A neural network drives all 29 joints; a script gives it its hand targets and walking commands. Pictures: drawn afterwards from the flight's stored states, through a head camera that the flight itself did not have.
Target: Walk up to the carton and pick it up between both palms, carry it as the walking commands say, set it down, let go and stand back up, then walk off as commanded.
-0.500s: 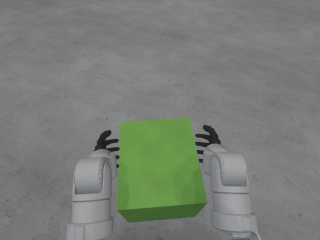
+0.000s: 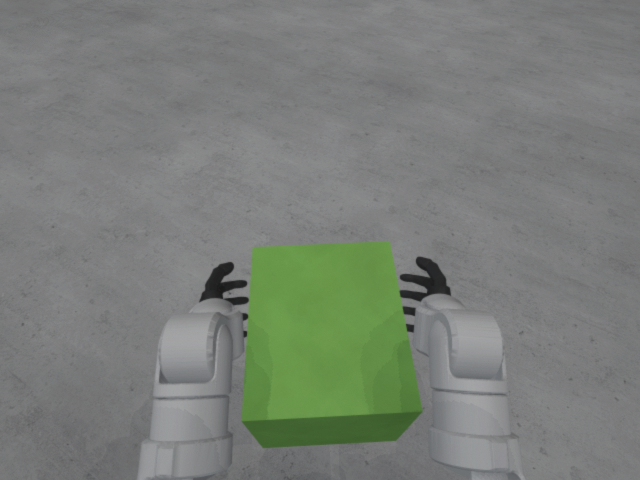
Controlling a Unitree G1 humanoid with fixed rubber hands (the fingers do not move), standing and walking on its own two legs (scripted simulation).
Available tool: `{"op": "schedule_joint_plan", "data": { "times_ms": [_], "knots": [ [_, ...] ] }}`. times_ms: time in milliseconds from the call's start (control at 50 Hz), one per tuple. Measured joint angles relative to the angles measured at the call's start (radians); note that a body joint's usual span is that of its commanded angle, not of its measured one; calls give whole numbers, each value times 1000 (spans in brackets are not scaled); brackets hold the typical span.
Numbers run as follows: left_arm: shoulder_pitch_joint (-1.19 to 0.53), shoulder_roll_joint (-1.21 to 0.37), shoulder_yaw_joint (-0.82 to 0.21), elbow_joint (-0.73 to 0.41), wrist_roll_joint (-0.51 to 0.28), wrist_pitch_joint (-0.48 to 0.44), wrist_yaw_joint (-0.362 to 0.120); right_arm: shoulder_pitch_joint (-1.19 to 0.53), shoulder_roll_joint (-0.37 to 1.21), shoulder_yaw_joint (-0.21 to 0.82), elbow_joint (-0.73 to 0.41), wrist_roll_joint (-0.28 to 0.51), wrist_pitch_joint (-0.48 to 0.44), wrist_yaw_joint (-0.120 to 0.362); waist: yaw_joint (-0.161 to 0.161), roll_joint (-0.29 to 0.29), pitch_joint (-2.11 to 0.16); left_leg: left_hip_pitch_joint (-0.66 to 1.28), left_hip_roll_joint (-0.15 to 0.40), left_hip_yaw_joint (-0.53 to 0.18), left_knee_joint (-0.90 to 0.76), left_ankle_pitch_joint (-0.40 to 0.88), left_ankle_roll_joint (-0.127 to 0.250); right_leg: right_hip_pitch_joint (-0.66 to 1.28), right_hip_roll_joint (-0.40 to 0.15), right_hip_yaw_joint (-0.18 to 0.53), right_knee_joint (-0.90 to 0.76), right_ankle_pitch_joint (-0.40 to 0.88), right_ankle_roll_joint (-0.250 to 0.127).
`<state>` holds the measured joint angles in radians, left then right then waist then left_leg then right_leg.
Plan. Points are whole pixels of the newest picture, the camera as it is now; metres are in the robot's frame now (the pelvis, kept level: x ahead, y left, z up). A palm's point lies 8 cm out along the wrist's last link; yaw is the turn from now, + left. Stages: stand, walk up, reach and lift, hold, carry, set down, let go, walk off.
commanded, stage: carry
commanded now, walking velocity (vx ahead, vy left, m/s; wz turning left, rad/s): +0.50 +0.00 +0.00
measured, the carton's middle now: (325, 345) +0.31 +0.00 -0.02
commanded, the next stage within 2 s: none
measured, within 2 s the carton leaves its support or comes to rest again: neither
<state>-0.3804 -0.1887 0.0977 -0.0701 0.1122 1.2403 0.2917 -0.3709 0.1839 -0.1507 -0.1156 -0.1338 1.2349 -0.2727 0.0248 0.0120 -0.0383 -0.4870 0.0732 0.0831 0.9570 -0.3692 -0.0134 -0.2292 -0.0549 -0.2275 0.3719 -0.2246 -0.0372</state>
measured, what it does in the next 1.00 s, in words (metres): walks ahead: left foot, then right foot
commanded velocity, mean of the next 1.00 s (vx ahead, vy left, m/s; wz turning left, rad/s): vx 0.38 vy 0.00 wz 0.00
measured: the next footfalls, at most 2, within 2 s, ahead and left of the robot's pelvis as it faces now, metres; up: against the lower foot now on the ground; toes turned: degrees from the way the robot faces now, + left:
left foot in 0.18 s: +0.31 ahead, +0.13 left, +0.00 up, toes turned +10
right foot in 0.60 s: +0.55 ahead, -0.09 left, +0.00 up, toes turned -12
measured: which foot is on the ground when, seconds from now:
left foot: up 0.00-0.16, down 0.18-0.64, up 0.66-0.94, down 0.96-1.00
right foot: down 0.00-0.22, up 0.24-0.58, down 0.60-0.98, up 1.00-1.00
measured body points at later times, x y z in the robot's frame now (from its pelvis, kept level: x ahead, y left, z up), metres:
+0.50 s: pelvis +0.33 +0.04 +0.00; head +0.36 +0.05 +0.45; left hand +0.66 +0.16 +0.07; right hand +0.65 -0.11 +0.09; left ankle +0.27 +0.12 -0.75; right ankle +0.40 -0.11 -0.71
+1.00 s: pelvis +0.67 +0.04 -0.02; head +0.70 +0.05 +0.43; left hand +0.99 +0.17 +0.06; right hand +0.99 -0.10 +0.07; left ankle +0.78 +0.12 -0.75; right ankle +0.52 -0.08 -0.73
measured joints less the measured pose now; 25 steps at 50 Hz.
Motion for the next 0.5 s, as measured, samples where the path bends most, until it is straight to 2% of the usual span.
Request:
{"op": "schedule_joint_plan", "data": {
  "times_ms": [100,180,200,220,240,280,320,380,500],
  "knots": [
    [-6,-2,3,-54,0,-12,-7,-5,3,11,-50,-17,-16,19,0,-5,9,-54,0,45,-331,163,0,142,-9,9,-87,-49,39],
    [-12,-5,1,-82,11,0,-11,-10,5,12,-72,-19,-10,24,-4,-11,-8,8,-11,117,-523,277,9,237,-22,22,-35,-169,86],
    [-13,-4,6,-85,17,3,-12,-16,7,13,-62,-19,-13,25,-7,-26,-12,27,-20,134,-518,323,42,236,-42,34,34,-219,95],
    [-10,-2,13,-83,19,2,-12,-22,9,15,-42,-20,-21,29,-13,-47,-14,29,-29,150,-473,305,71,195,-71,52,160,-222,91],
    [-4,0,19,-78,21,2,-14,-27,11,15,-22,-19,-24,27,-19,-50,-14,35,-30,156,-445,263,88,126,-72,95,325,-222,80],
    [8,4,25,-62,19,7,-19,-31,13,17,6,-11,-16,12,-22,-39,-6,77,-25,158,-462,206,95,-21,-39,163,603,-203,55],
    [11,5,21,-45,8,12,-7,-24,11,16,19,-8,-9,6,-23,-34,4,139,-23,158,-527,209,73,-136,-23,178,718,-144,50],
    [4,2,13,-35,3,9,5,-18,8,6,11,3,-10,-2,-24,-28,16,231,-26,150,-619,201,73,-246,-25,168,654,-70,55],
    [-6,-2,9,-72,17,-4,-8,-27,11,2,-33,-3,-18,9,-14,-23,5,385,-25,136,-691,124,42,-306,-24,125,313,39,45]
  ]
}}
